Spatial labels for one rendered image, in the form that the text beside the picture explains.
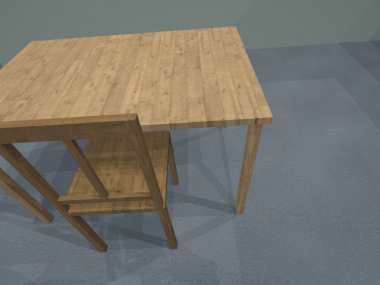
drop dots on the table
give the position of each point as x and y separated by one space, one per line
180 79

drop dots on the chair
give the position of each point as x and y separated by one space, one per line
122 169

